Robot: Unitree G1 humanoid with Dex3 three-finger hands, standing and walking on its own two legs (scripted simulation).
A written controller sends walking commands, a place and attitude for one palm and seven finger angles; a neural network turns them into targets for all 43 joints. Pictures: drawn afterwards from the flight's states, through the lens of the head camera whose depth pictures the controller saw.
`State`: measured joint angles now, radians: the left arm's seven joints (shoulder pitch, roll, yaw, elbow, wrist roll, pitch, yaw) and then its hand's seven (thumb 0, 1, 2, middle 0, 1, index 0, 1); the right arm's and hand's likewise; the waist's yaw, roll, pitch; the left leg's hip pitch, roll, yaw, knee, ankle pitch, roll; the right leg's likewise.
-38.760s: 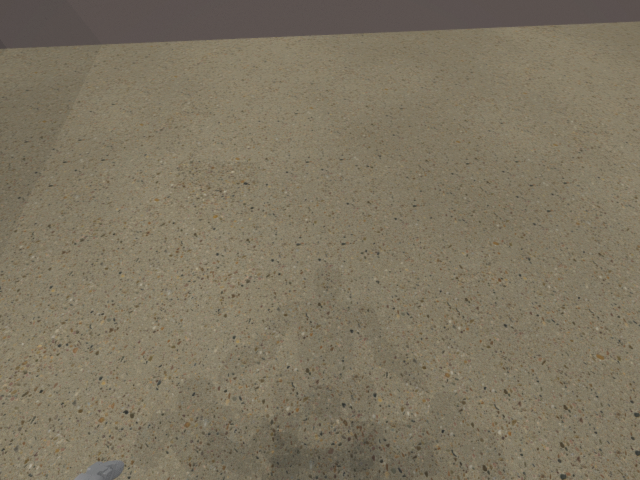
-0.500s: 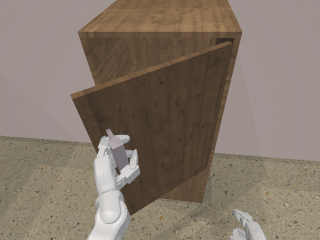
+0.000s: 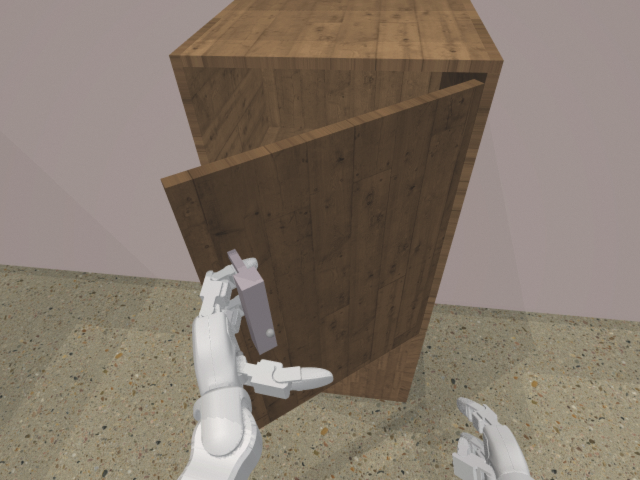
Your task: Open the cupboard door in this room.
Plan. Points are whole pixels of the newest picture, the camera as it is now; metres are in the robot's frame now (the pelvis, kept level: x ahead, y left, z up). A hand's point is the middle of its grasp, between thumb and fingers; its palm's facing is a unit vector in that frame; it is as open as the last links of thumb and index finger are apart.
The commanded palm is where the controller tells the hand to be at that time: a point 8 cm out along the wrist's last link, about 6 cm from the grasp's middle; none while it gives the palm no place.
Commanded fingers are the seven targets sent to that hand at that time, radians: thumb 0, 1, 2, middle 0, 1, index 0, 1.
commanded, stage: open thumb and fingers to let go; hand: left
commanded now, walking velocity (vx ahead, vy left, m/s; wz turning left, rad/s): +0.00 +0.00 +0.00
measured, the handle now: (250, 301) +0.30 +0.11 +0.10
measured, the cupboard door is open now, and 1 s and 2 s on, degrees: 39 40 40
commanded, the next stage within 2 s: slide the hand sideways off the handle in 0.12 s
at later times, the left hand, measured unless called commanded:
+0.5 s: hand (263, 364) +0.22 +0.08 +0.11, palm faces -0.18 -0.98 +0.02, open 16.3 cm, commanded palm +0.20 +0.12 +0.10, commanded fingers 0.00 -0.50 0.30 -0.15 -0.30 -0.15 -0.30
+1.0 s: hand (224, 387) +0.20 +0.11 +0.10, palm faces -0.09 -1.00 -0.03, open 16.1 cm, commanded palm +0.17 +0.18 +0.10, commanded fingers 0.00 -0.50 0.30 -0.15 -0.30 -0.15 -0.30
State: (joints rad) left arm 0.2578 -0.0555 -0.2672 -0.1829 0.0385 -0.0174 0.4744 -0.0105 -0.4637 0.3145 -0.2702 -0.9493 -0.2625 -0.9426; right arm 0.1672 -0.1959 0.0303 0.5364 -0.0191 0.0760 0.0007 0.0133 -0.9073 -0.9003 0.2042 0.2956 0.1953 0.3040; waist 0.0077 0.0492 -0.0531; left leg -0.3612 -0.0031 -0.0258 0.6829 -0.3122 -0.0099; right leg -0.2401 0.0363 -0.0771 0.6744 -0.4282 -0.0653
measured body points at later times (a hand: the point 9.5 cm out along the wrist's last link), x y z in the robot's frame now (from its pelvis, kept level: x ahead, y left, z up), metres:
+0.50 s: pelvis -0.01 +0.03 +0.00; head -0.02 +0.02 +0.45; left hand +0.22 +0.13 +0.11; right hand +0.16 -0.18 -0.08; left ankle +0.03 +0.13 -0.72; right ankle -0.04 -0.07 -0.72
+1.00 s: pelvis -0.01 +0.02 -0.01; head -0.02 +0.00 +0.44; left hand +0.19 +0.17 +0.10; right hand +0.17 -0.20 -0.07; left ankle +0.03 +0.13 -0.72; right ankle -0.04 -0.07 -0.72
